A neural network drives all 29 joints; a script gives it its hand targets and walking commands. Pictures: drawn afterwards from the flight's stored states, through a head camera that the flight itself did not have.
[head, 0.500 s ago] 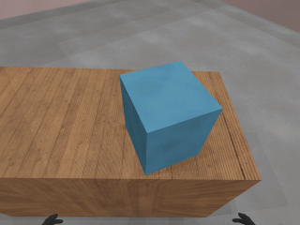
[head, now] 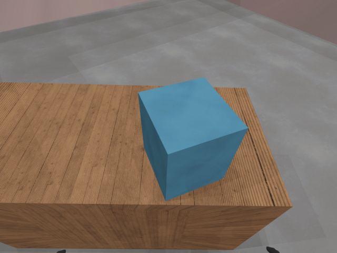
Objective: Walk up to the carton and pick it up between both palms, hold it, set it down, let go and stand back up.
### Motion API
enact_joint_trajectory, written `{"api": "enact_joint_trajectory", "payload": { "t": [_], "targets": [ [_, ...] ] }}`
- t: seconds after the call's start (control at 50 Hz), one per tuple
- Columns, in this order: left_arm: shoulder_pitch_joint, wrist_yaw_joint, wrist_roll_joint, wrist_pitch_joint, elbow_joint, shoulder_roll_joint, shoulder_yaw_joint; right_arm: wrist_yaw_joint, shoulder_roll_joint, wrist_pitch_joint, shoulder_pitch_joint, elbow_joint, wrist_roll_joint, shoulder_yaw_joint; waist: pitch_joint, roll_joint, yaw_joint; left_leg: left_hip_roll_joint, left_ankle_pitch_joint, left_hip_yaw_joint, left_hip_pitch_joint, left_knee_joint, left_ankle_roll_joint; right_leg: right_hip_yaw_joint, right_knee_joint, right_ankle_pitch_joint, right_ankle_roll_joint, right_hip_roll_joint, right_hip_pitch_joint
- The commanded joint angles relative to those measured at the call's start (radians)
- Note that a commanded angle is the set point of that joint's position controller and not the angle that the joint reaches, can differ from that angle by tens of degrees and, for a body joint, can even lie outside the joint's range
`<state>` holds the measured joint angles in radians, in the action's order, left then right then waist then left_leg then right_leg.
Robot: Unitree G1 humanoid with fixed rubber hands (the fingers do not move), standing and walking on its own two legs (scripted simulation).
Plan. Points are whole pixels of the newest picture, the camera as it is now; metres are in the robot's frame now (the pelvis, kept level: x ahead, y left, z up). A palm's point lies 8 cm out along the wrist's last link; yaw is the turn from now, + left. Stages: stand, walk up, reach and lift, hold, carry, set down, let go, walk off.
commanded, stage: walk up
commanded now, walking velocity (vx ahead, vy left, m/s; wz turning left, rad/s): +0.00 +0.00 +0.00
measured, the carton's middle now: (184, 139) +0.42 -0.05 +0.00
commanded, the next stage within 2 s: none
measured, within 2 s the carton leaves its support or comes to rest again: neither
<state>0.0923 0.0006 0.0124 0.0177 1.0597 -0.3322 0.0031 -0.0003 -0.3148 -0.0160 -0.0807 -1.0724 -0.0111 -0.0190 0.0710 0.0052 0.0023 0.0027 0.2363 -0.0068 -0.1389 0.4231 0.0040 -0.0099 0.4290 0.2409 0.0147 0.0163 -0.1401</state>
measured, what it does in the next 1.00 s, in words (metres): steps to the right: right foot, then left foot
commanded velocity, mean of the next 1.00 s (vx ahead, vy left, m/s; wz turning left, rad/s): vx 0.00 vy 0.00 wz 0.00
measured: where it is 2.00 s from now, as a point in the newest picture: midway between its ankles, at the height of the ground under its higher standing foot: outside the picture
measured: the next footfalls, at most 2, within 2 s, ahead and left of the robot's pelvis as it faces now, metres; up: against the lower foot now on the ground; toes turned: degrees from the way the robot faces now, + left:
right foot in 0.38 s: +0.07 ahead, -0.24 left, +0.00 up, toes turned +0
left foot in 0.66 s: +0.08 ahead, +0.01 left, +0.00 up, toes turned -1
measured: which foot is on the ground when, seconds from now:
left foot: down 0.00-0.40, up 0.42-0.64, down 0.66-1.00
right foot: down 0.00-0.10, up 0.12-0.36, down 0.38-1.00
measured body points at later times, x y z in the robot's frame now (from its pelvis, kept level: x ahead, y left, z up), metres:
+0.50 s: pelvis +0.01 -0.10 -0.03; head +0.05 -0.10 +0.42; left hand +0.09 +0.22 -0.15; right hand +0.04 -0.47 -0.13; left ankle +0.00 +0.07 -0.70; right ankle +0.03 -0.23 -0.74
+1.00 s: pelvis +0.05 -0.13 -0.02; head +0.09 -0.15 +0.43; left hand +0.16 +0.19 -0.12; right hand +0.17 -0.42 -0.15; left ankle +0.04 +0.01 -0.74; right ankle +0.03 -0.24 -0.74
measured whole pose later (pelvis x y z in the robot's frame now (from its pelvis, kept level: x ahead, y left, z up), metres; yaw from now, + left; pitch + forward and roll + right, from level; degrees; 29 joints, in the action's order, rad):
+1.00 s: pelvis +0.05 -0.13 -0.02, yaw +0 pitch -1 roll +1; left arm 0.14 -0.02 0.01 0.04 0.91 -0.37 0.02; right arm 0.00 -0.36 0.00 -0.09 -0.92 0.00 -0.04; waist 0.12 -0.03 -0.01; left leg 0.01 0.37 0.03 -0.30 0.70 0.05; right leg 0.01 0.67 0.40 -0.01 0.01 -0.26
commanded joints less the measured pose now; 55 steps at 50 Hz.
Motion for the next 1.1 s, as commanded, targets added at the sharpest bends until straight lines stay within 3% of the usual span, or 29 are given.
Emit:
{"api": "enact_joint_trajectory", "payload": {
  "t": [0.0,0.04,0.06,0.08,0.12,0.14,0.18,0.2,0.26,0.34,0.36,0.38,0.4,0.46,0.54,0.6,0.62,0.64,0.68,0.76,0.8,0.82,0.84,0.86,0.9,0.94,1.0,1.02,1.08],
  "targets": [
    [-0.037,-0.008,-0.003,0.017,-0.046,-0.196,0.043,0.014,-0.221,-0.025,0.029,0.057,-0.004,-0.040,-0.128,-0.065,-0.013,-0.114,-0.214,0.071,0.043,-0.076,0.017,-0.076,-0.085,-0.179,-0.030,0.095,0.034],
    [-0.057,-0.008,0.000,0.021,-0.039,-0.205,0.047,0.010,-0.224,-0.021,0.057,0.051,-0.001,-0.045,-0.093,-0.006,-0.004,-0.122,-0.154,0.104,0.002,-0.099,0.026,-0.095,-0.115,-0.152,-0.040,0.107,0.019],
    [-0.062,0.033,0.068,-0.028,-0.170,-0.295,0.110,0.045,-0.379,-0.029,-0.155,0.065,-0.009,-0.103,-0.048,0.129,-0.060,-0.193,0.062,0.201,0.055,-0.081,0.088,-0.029,0.089,0.027,-0.074,0.008,-0.187],
    [-0.078,0.046,0.069,-0.050,-0.184,-0.245,0.099,0.060,-0.453,-0.033,-0.221,0.043,-0.026,-0.127,-0.014,-0.069,-0.078,-0.349,0.180,0.403,0.092,-0.198,0.161,-0.036,0.299,0.201,-0.052,-0.009,-0.350],
    [-0.008,0.052,0.076,-0.075,-0.221,-0.248,0.110,0.086,-0.462,-0.049,-0.220,0.084,-0.022,-0.160,-0.025,-0.024,-0.054,-0.486,-0.069,0.480,0.093,-0.133,0.272,-0.167,0.573,0.290,-0.025,0.027,-0.447],
    [0.012,0.060,0.075,-0.078,-0.228,-0.240,0.111,0.099,-0.428,-0.055,-0.187,0.114,-0.019,-0.161,-0.044,0.056,-0.031,-0.488,-0.132,0.432,0.096,-0.115,0.270,-0.207,0.622,0.282,-0.026,0.061,-0.461],
    [0.117,0.075,0.062,-0.080,-0.222,-0.232,0.115,0.088,-0.376,-0.059,-0.143,0.150,-0.020,-0.148,-0.045,0.009,0.012,-0.389,-0.101,0.267,0.013,-0.112,0.223,-0.213,0.642,0.241,-0.014,0.047,-0.393],
    [0.109,0.081,0.061,-0.084,-0.262,-0.242,0.128,0.085,-0.386,-0.062,-0.148,0.166,-0.022,-0.156,-0.044,-0.118,0.000,-0.371,-0.079,0.230,0.032,-0.105,0.204,-0.209,0.588,0.219,-0.008,0.067,-0.389],
    [0.076,0.084,0.044,-0.078,-0.293,-0.222,0.135,0.070,-0.390,-0.060,-0.090,0.201,-0.042,-0.155,0.010,-0.248,0.015,-0.317,-0.112,0.121,-0.127,-0.079,0.189,-0.079,0.401,0.215,-0.013,0.083,-0.258],
    [0.241,0.051,0.034,-0.061,-0.175,-0.248,0.165,0.047,-0.322,-0.018,-0.079,0.212,-0.046,-0.117,-0.052,-0.058,0.068,-0.158,0.162,-0.020,-0.346,0.243,0.112,0.077,0.126,0.025,-0.009,-0.052,0.083],
    [0.278,0.040,0.045,-0.051,-0.189,-0.287,0.173,0.047,-0.252,-0.012,-0.107,0.225,-0.039,-0.093,-0.056,0.145,0.093,-0.081,0.263,-0.090,-0.415,0.429,0.078,-0.048,0.002,0.161,-0.035,0.022,0.077],
    [0.243,0.034,0.052,-0.038,-0.226,-0.362,0.170,0.048,-0.201,-0.002,-0.111,0.255,-0.020,-0.071,0.011,0.302,0.095,0.032,0.421,-0.023,-0.507,0.616,0.035,-0.421,-0.160,0.252,-0.130,0.228,-0.032],
    [0.164,0.028,0.043,-0.030,-0.265,-0.428,0.182,0.063,-0.285,-0.006,-0.145,0.240,-0.004,-0.087,-0.045,0.195,0.059,0.010,0.444,0.098,-0.399,0.660,0.025,-0.631,-0.224,0.297,-0.263,0.377,-0.142],
    [0.108,0.013,0.028,-0.029,-0.286,-0.354,0.153,0.061,-0.306,-0.019,-0.193,0.178,0.006,-0.088,-0.012,0.160,0.024,-0.010,0.338,0.119,-0.370,0.700,0.030,-0.364,-0.089,0.112,-0.212,0.244,-0.148],
    [0.093,-0.005,0.011,-0.006,-0.266,-0.310,0.125,0.040,-0.275,-0.016,-0.256,0.141,-0.008,-0.081,-0.049,0.139,0.002,-0.015,0.294,0.074,-0.274,0.475,0.003,-0.337,0.026,-0.093,-0.260,0.295,-0.120],
    [0.051,-0.009,-0.015,-0.005,-0.250,-0.281,0.096,0.031,-0.251,-0.027,-0.258,0.147,-0.021,-0.078,-0.066,0.126,-0.037,-0.019,0.074,0.014,-0.048,0.097,0.028,-0.199,0.172,-0.355,-0.202,0.233,-0.188],
    [0.064,-0.010,-0.034,-0.005,-0.251,-0.242,0.080,0.035,-0.277,-0.029,-0.276,0.152,-0.024,-0.081,-0.131,0.111,-0.038,-0.037,-0.119,0.085,0.027,0.089,0.055,-0.148,0.228,-0.283,-0.135,0.176,-0.215],
    [0.082,-0.018,-0.040,0.001,-0.262,-0.223,0.074,0.031,-0.330,-0.030,-0.215,0.186,-0.044,-0.098,-0.113,-0.116,-0.015,-0.150,-0.246,0.289,0.019,0.051,0.098,-0.088,0.310,-0.148,-0.082,0.090,-0.272],
    [0.083,-0.032,-0.019,-0.013,-0.245,-0.249,0.079,0.020,-0.372,-0.030,-0.075,0.213,-0.012,-0.089,-0.102,-0.240,-0.017,-0.332,-0.239,0.501,-0.132,-0.022,0.288,-0.048,0.444,0.375,-0.046,-0.010,-0.210],
    [0.146,-0.022,-0.032,0.013,-0.199,-0.205,0.083,0.016,-0.295,-0.017,-0.042,0.210,-0.010,-0.065,-0.090,-0.151,0.055,-0.168,-0.421,0.237,-0.109,0.129,0.163,-0.019,0.133,0.120,-0.048,0.017,-0.089],
    [0.162,-0.041,-0.003,0.033,-0.178,-0.288,0.084,0.014,-0.242,-0.006,-0.043,0.226,0.019,-0.054,-0.128,-0.001,0.037,-0.072,-0.364,0.124,-0.168,0.293,0.050,-0.199,0.005,-0.261,-0.095,0.152,0.021],
    [0.095,-0.037,0.009,0.044,-0.185,-0.318,0.092,0.013,-0.205,0.006,-0.081,0.205,0.024,-0.050,-0.104,0.120,0.009,-0.002,-0.049,0.088,-0.226,0.316,0.021,-0.340,-0.024,-0.371,-0.144,0.252,0.020],
    [0.068,-0.031,0.004,0.044,-0.209,-0.334,0.104,0.020,-0.233,0.015,-0.094,0.195,0.018,-0.060,-0.119,0.130,-0.020,0.003,0.149,0.062,-0.166,0.322,0.023,-0.356,0.024,-0.442,-0.229,0.301,-0.018],
    [0.052,-0.030,0.005,0.042,-0.188,-0.302,0.093,0.017,-0.232,0.013,-0.077,0.183,0.015,-0.060,-0.094,0.125,-0.022,0.000,0.179,0.061,-0.195,0.324,0.035,-0.326,0.046,-0.522,-0.231,0.290,-0.019],
    [0.034,-0.036,0.004,0.044,-0.213,-0.290,0.092,0.010,-0.221,0.011,-0.057,0.195,0.006,-0.060,-0.082,0.173,-0.021,0.001,0.216,0.068,-0.246,0.341,0.043,-0.251,0.069,-0.604,-0.223,0.280,0.036],
    [0.054,-0.044,-0.004,0.035,-0.212,-0.276,0.081,0.006,-0.227,0.002,-0.070,0.186,0.008,-0.057,-0.117,0.158,-0.015,-0.018,0.083,0.046,-0.234,0.251,0.069,-0.161,0.158,-0.764,-0.127,0.208,0.100],
    [0.016,-0.033,-0.014,0.035,-0.234,-0.245,0.074,0.003,-0.252,-0.013,-0.105,0.165,0.002,-0.070,-0.208,0.094,-0.042,-0.091,-0.436,0.104,0.009,0.163,0.082,-0.075,0.235,-0.524,-0.085,0.130,-0.056],
    [0.037,-0.036,-0.025,0.033,-0.242,-0.246,0.071,-0.001,-0.303,-0.015,-0.093,0.180,0.000,-0.082,-0.249,0.002,-0.032,-0.148,-0.525,0.171,0.073,0.179,0.145,-0.044,0.280,-0.388,-0.041,0.076,-0.093],
    [0.043,-0.040,-0.024,0.028,-0.194,-0.223,0.067,0.004,-0.273,-0.004,-0.008,0.186,0.013,-0.076,-0.233,-0.037,-0.004,-0.187,-0.532,0.183,-0.031,0.186,0.181,-0.024,0.267,-0.174,-0.033,0.044,-0.041]
  ]
}}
